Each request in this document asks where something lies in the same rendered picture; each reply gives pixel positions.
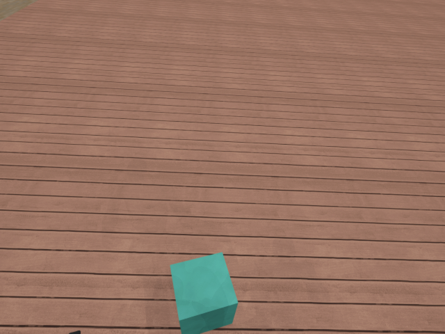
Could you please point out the carton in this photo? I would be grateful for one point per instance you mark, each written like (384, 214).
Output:
(204, 294)

